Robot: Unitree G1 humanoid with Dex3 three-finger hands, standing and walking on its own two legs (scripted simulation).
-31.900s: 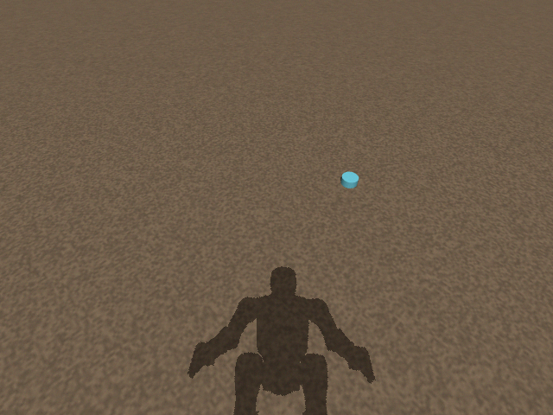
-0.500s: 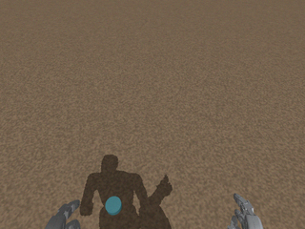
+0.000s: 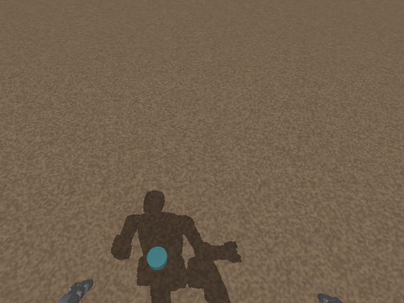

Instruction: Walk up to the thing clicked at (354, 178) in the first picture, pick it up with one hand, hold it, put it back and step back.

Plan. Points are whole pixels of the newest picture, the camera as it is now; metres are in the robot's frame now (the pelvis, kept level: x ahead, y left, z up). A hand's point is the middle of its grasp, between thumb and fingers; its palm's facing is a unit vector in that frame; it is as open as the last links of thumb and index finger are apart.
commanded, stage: stand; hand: left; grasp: from above
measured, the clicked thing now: (157, 258) +0.43 +0.22 -0.72
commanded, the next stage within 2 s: none
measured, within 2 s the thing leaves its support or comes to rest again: neither
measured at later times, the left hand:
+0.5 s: hand out of the picture +0.04 +0.24 -0.13, palm faces +0.05 -0.95 -0.32, open 7.4 cm
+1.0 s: hand out of the picture +0.05 +0.23 -0.12, palm faces +0.04 -0.94 -0.33, open 7.4 cm
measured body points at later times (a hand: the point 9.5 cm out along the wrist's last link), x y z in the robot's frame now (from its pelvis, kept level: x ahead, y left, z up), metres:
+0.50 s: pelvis +0.00 +0.01 +0.03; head -0.01 +0.00 +0.48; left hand +0.03 +0.29 -0.11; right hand +0.07 -0.27 -0.11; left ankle +0.02 +0.12 -0.71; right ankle +0.00 -0.14 -0.71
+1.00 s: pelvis +0.00 -0.01 +0.04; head +0.01 -0.01 +0.49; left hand +0.04 +0.28 -0.10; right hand +0.07 -0.29 -0.11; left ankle +0.02 +0.12 -0.71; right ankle +0.00 -0.14 -0.71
